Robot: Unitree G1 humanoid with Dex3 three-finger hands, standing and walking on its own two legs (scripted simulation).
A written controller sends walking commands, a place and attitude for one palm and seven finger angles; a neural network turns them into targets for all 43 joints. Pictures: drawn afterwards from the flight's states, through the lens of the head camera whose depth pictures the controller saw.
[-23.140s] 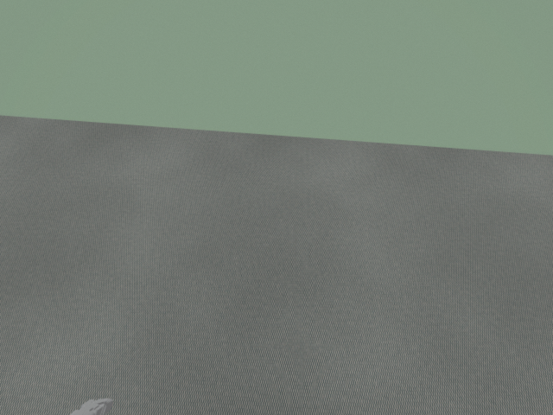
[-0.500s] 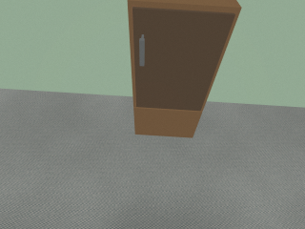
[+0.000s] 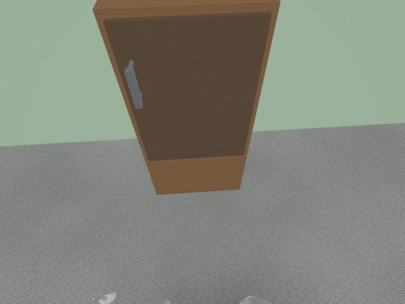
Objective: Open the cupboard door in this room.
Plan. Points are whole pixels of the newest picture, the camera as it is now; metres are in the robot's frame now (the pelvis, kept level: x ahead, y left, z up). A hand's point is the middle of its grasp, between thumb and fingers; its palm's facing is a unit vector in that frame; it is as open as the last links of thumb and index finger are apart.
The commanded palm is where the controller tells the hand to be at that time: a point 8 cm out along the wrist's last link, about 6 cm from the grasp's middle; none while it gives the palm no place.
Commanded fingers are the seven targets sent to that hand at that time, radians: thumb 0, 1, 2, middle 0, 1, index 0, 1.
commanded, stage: take the last steps up to it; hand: left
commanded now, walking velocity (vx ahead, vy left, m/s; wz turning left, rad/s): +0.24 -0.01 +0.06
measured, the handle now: (135, 84) +0.67 +0.22 +0.02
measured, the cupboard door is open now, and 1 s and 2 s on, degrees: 0 0 0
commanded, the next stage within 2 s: come to a stop and stand still in 0.24 s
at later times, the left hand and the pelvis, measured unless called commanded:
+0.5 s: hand (124, 283) +0.18 +0.20 -0.16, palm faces +0.04 -0.99 -0.17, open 7.4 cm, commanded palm none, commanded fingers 0.00 0.90 0.90 -0.20 -0.30 -0.20 -0.30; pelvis +0.17 +0.02 +0.03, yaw +1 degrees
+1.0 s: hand (137, 259) +0.23 +0.17 -0.13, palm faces +0.06 -0.95 -0.29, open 7.4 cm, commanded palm none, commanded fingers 0.00 0.90 0.90 -0.20 -0.30 -0.20 -0.30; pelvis +0.17 -0.03 +0.02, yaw +1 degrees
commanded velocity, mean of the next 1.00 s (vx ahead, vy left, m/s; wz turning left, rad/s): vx -0.05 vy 0.05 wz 0.01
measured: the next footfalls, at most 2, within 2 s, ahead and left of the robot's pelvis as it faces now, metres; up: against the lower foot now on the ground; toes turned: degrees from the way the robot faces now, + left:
left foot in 0.24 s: +0.18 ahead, +0.12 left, +0.00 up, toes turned +10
right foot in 0.66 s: +0.27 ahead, -0.13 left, +0.00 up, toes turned -7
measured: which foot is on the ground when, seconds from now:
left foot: up 0.00-0.22, down 0.24-0.66, up 0.68-1.00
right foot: down 0.00-0.24, up 0.26-0.64, down 0.66-1.00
